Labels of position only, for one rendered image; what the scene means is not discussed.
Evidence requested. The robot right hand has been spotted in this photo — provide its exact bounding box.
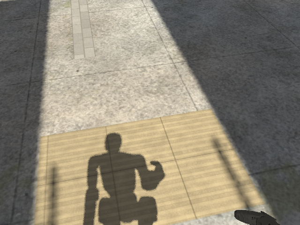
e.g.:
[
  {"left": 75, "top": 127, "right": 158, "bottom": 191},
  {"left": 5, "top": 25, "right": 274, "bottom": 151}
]
[{"left": 234, "top": 210, "right": 280, "bottom": 225}]

